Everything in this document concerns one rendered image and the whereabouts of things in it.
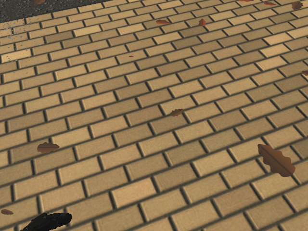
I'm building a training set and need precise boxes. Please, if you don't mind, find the left robot hand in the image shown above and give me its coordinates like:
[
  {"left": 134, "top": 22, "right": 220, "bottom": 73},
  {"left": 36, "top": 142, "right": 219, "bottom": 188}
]
[{"left": 20, "top": 213, "right": 72, "bottom": 231}]

